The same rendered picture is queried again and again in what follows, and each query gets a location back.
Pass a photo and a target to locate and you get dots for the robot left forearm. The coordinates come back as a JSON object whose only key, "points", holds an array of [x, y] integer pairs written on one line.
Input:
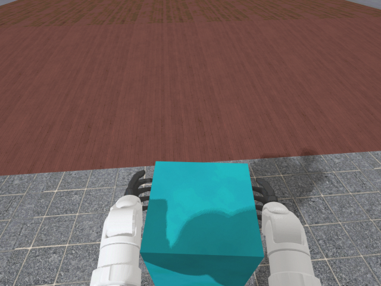
{"points": [[118, 263]]}

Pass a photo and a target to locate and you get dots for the robot left hand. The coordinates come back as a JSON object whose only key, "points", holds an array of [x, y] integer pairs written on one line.
{"points": [[134, 184]]}

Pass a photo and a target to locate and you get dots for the robot right forearm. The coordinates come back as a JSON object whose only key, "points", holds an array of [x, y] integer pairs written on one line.
{"points": [[287, 248]]}

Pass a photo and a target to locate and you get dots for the robot right hand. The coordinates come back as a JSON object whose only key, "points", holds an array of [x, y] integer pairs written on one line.
{"points": [[267, 192]]}

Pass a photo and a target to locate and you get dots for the carton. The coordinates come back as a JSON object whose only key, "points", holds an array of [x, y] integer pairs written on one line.
{"points": [[201, 226]]}

